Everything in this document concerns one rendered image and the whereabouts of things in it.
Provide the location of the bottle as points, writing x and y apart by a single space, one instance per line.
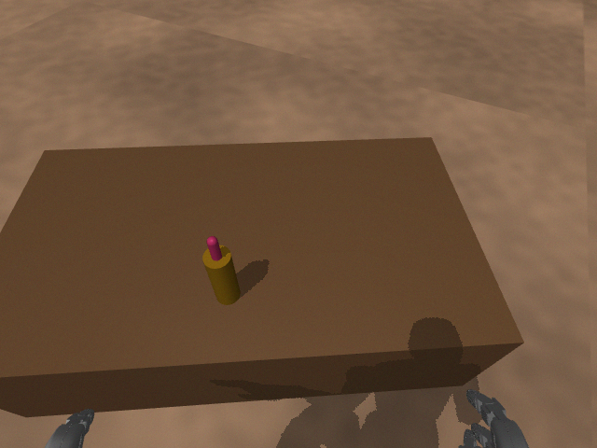
219 266

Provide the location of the left robot hand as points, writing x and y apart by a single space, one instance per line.
71 435

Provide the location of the right robot hand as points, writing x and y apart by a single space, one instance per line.
504 433

